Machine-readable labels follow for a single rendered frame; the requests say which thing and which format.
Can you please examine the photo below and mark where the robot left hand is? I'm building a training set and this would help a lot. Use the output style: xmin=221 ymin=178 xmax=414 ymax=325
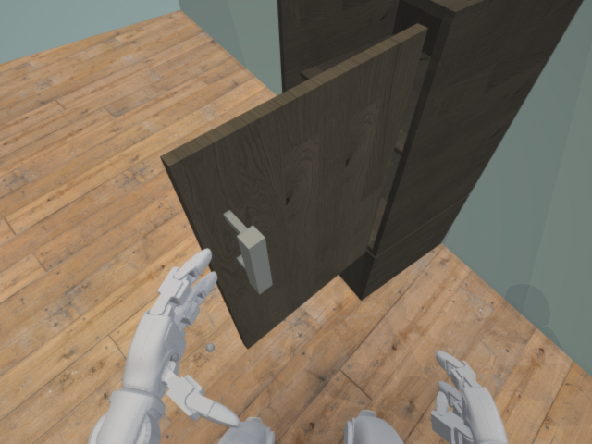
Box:
xmin=122 ymin=248 xmax=241 ymax=428

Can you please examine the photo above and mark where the robot right shin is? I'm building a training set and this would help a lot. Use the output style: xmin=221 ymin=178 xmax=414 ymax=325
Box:
xmin=357 ymin=410 xmax=376 ymax=417

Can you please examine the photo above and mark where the left robot forearm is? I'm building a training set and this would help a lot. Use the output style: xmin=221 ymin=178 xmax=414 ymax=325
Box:
xmin=88 ymin=388 xmax=166 ymax=444

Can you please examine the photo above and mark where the cupboard door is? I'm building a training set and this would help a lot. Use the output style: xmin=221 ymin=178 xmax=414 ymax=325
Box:
xmin=160 ymin=23 xmax=428 ymax=349

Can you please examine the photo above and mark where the handle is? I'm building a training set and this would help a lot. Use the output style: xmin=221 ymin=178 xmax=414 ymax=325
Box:
xmin=223 ymin=210 xmax=273 ymax=295

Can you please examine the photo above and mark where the robot right thigh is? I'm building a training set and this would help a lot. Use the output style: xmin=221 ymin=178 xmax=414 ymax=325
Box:
xmin=344 ymin=416 xmax=404 ymax=444

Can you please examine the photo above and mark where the robot right hand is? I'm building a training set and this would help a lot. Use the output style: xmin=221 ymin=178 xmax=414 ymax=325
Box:
xmin=431 ymin=351 xmax=509 ymax=444

